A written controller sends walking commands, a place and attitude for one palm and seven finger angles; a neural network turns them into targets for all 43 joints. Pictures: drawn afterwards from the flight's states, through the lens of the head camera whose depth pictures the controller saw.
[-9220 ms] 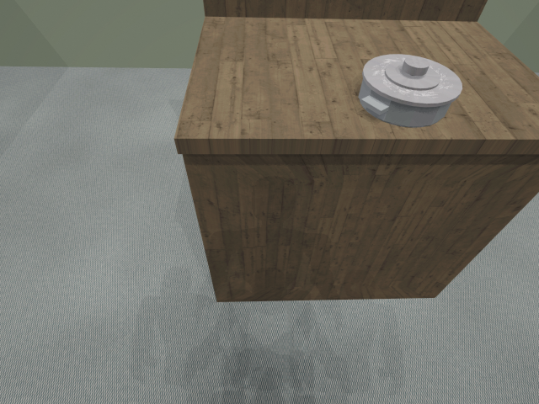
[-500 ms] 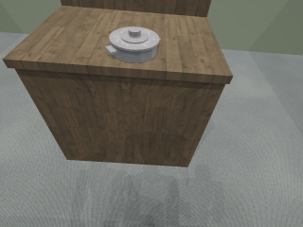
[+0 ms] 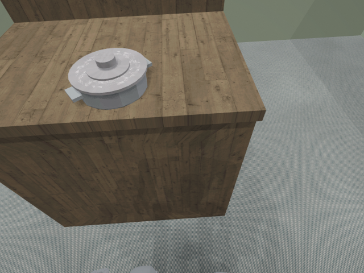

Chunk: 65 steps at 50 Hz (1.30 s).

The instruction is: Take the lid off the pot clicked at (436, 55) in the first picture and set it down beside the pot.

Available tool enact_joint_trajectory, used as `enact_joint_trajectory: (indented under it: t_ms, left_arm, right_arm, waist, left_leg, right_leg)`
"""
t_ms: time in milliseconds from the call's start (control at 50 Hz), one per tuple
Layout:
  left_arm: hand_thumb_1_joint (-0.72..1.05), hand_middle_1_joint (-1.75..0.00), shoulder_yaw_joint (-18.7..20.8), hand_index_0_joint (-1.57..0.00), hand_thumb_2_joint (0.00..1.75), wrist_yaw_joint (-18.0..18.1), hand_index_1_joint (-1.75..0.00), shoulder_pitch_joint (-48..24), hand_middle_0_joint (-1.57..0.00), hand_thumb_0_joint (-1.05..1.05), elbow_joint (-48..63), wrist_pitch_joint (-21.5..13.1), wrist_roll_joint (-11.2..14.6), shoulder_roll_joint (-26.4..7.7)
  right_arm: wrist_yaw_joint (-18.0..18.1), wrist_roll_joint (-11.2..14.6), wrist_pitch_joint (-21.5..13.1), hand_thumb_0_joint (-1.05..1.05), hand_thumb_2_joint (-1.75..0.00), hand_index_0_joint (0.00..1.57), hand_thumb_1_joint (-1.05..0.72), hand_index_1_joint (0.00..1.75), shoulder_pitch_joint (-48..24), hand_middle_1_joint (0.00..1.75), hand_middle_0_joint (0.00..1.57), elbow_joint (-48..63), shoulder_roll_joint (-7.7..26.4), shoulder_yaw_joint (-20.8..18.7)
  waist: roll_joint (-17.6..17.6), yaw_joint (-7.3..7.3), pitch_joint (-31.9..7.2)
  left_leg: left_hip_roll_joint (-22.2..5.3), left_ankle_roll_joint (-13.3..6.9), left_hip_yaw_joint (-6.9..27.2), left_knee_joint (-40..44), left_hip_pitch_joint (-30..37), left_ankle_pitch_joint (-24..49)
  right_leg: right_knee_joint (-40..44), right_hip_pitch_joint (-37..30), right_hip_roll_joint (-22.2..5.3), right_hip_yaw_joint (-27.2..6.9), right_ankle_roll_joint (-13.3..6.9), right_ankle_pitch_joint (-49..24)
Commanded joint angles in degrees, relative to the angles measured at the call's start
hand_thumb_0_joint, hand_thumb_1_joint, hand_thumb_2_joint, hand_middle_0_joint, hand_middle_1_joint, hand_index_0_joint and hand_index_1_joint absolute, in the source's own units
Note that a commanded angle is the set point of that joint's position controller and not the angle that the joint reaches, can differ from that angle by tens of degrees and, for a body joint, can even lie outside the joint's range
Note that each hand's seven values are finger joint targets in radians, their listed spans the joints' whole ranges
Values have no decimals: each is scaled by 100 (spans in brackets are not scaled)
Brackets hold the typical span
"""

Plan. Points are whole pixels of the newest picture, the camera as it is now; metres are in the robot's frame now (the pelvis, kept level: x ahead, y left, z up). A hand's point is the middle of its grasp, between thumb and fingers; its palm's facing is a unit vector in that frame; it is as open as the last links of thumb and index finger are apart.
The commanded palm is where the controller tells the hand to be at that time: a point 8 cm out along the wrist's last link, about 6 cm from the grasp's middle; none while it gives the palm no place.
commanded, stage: come to a stop and stand still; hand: left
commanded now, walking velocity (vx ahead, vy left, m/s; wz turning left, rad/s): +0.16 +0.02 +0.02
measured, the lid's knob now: (105, 59) +0.58 +0.20 +0.17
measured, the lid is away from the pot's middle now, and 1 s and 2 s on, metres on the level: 0.00 0.00 0.00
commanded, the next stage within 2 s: look again from close up in 1.46 s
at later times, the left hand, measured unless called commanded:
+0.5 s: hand out of the picture +0.10 +0.20 -0.17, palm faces +0.04 -0.97 -0.25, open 7.4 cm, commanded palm none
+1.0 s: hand out of the picture +0.07 +0.14 -0.16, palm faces -0.02 -0.97 -0.24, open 7.3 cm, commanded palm none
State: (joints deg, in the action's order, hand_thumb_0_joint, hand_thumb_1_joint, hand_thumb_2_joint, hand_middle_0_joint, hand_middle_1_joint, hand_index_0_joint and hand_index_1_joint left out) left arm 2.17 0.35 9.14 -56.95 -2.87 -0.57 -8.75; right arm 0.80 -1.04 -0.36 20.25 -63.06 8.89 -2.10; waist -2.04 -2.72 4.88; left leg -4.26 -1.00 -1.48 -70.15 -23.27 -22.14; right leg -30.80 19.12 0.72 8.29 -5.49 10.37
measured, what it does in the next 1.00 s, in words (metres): steps on the spot: left foot, then left foot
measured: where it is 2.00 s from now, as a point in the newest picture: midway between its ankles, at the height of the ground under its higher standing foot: outside the picture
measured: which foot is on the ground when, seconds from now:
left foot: up 0.00-0.26, down 0.28-0.58, up 0.60-0.84, down 0.86-1.00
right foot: down 0.00-1.00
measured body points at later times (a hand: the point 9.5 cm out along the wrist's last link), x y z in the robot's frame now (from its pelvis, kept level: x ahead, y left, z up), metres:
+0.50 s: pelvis +0.07 +0.00 +0.00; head +0.11 -0.01 +0.45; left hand +0.10 +0.25 -0.15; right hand +0.15 -0.22 -0.15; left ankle +0.11 +0.16 -0.73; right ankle +0.04 -0.08 -0.70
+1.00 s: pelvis +0.00 -0.04 +0.00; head +0.00 -0.05 +0.45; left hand +0.07 +0.19 -0.14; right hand +0.04 -0.27 -0.16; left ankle +0.05 +0.07 -0.73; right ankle +0.04 -0.11 -0.73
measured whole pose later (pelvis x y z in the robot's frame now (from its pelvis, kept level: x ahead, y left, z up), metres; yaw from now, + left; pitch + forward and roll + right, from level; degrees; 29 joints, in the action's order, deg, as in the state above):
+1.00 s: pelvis +0.00 -0.04 +0.00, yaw -3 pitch -2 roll +2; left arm 0.6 1.9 15.7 -53.8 1.3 -1.1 -9.7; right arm 0.9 -1.5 1.6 16.2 -54.5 9.2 -1.2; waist 0.3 -0.2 0.3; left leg -0.2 -1.0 -4.4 -32.9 -16.8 -14.3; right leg -37.1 18.4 1.7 3.0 -2.5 18.9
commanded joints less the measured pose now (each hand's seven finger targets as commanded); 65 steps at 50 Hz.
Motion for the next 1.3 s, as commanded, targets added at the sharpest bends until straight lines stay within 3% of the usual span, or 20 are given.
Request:
enact_joint_trajectory:
  t_ms: [0,60,200,260,360,420,500,520,540,580,600,680,800,840,860,900,960,1060,1140,1280]
  left_arm:
    - [90,-30,156,-20,90,82,-30,306,-20,0,137,-76,-26,-701]
    - [90,-30,180,-20,90,57,-30,605,-20,0,-21,-79,-34,-710]
    - [90,-30,79,-20,90,170,-30,829,-20,0,-268,50,2,-744]
    - [90,-30,62,-20,90,217,-30,1007,-20,0,-164,194,19,-555]
    - [90,-30,131,-20,90,223,-30,1012,-20,0,-48,366,22,-637]
    - [90,-30,227,-20,90,211,-30,1009,-20,0,56,493,-10,-606]
    - [90,-30,184,-20,90,150,-30,1268,-20,0,99,425,-37,-428]
    - [90,-30,47,-20,90,280,-30,1460,-20,0,-51,268,5,-578]
    - [90,-30,187,-20,90,266,-30,1047,-20,0,407,210,-130,-1039]
    - [90,-30,222,-20,90,292,-30,1056,-20,0,533,68,-155,-1290]
    - [90,-30,182,-20,90,294,-30,1022,-20,0,633,87,-178,-1221]
    - [90,-30,173,-20,90,370,-30,787,-20,0,776,131,-165,-981]
    - [90,-30,57,-20,90,303,-30,580,-20,0,843,329,-65,-1012]
    - [90,-30,-22,-20,90,273,-30,777,-20,0,848,388,-3,-638]
    - [90,-30,-42,-20,90,267,-30,949,-20,0,872,363,-22,-607]
    - [90,-30,-32,-20,90,209,-30,808,-20,0,659,367,-40,-675]
    - [90,-30,-45,-20,90,122,-30,1140,-20,0,451,320,-67,-564]
    - [90,-30,46,-20,90,184,-30,742,-20,0,553,219,-27,-995]
    - [90,-30,60,-20,90,197,-30,609,-20,0,456,191,-17,-912]
    - [90,-30,35,-20,90,186,-30,1029,-20,0,81,150,4,-809]
  right_arm:
    - [-25,-51,31,0,-90,20,-90,30,721,30,20,187,46,-7]
    - [-57,-39,9,0,-90,20,-90,30,288,30,20,335,1,-12]
    - [78,61,-44,0,-90,20,-90,30,-159,30,20,315,141,68]
    - [151,58,-31,0,-90,20,-90,30,-288,30,20,443,691,-79]
    - [244,17,115,0,-90,20,-90,30,-622,30,20,606,875,-148]
    - [260,-38,159,0,-90,20,-90,30,-911,30,20,816,1021,-228]
    - [191,-60,172,0,-90,20,-90,30,-1284,30,20,981,1086,-309]
    - [182,125,8,0,-90,20,-90,30,-1399,30,20,1061,1309,-389]
    - [1,111,31,0,-90,20,-90,30,-947,30,20,1300,647,-267]
    - [8,14,103,0,-90,20,-90,30,-1073,30,20,1547,390,-190]
    - [-16,45,116,0,-90,20,-90,30,-977,30,20,1478,386,-227]
    - [-1,69,148,0,-90,20,-90,30,-1101,30,20,1683,393,-189]
    - [-16,27,85,0,-90,20,-90,30,-182,30,20,1251,425,-59]
    - [10,-86,47,0,-90,20,-90,30,-174,30,20,1280,838,-87]
    - [16,-91,50,0,-90,20,-90,30,-338,30,20,1402,934,-106]
    - [51,-68,31,0,-90,20,-90,30,-713,30,20,1320,795,-31]
    - [64,-33,21,0,-90,20,-90,30,-779,30,20,1276,721,-24]
    - [17,-33,159,0,-90,20,-90,30,47,30,20,874,385,11]
    - [-4,-20,120,0,-90,20,-90,30,571,30,20,549,250,62]
    - [88,-19,-41,0,-90,20,-90,30,741,30,20,254,228,148]
  waist:
    - [598,-78,-390]
    - [603,131,-374]
    - [733,222,-784]
    - [51,317,-727]
    - [-1167,308,-455]
    - [-997,326,-608]
    - [-724,463,-1060]
    - [29,592,-1485]
    - [1603,394,-1302]
    - [1095,430,-1303]
    - [655,333,-1168]
    - [1505,269,-580]
    - [406,4,-209]
    - [-1076,125,164]
    - [-995,263,200]
    - [-1148,380,124]
    - [-115,523,-71]
    - [1127,114,-107]
    - [733,-29,-154]
    - [90,251,-348]
  left_leg:
    - [-244,161,19,958,296,425]
    - [-185,269,-167,1885,177,612]
    - [112,405,-49,4301,1068,1404]
    - [-811,-64,473,4431,1923,4748]
    - [-1444,-784,988,4868,1545,5688]
    - [-1623,-1079,1033,4909,1331,5110]
    - [-1215,-739,624,4483,1364,3933]
    - [-1087,-226,361,3014,1866,4301]
    - [42,34,-276,2503,72,925]
    - [395,173,79,1446,-462,-772]
    - [466,165,46,1054,-586,-622]
    - [400,115,144,1119,-751,-622]
    - [382,37,-25,4093,1707,480]
    - [-840,-620,1681,5265,873,-321]
    - [-1180,-918,2028,5595,329,-503]
    - [-831,-804,1644,5679,-160,-676]
    - [-439,-454,935,5256,-399,-986]
    - [328,-9,-20,3309,810,-33]
    - [343,-56,13,3722,1187,257]
    - [158,-63,173,4613,665,285]
  right_leg:
    - [2102,526,-1461,-1143,-399,96]
    - [2136,175,-1394,-1237,-458,161]
    - [736,-984,-1259,-1094,-114,-3088]
    - [213,-337,-737,-778,421,-1649]
    - [-1223,-77,-265,-629,559,1500]
    - [-2478,272,-179,-944,580,2199]
    - [-1139,-235,-262,-715,627,1379]
    - [748,-56,-554,-1285,633,241]
    - [769,-906,-1229,-2323,401,-1641]
    - [373,-1198,-1994,-2754,-594,-3505]
    - [292,-1174,-1682,-2301,-657,-3459]
    - [127,-790,-1478,-1983,-687,-3371]
    - [483,1090,-842,-1665,-47,1557]
    - [-408,1030,-15,-980,379,2051]
    - [-820,650,59,-801,451,1897]
    - [-951,-49,-76,-881,392,1569]
    - [85,-749,-160,-1031,386,831]
    - [2298,757,-1392,-2869,-213,3495]
    - [1997,782,-1113,-2188,-100,2545]
    - [1567,-575,-777,-1885,324,1178]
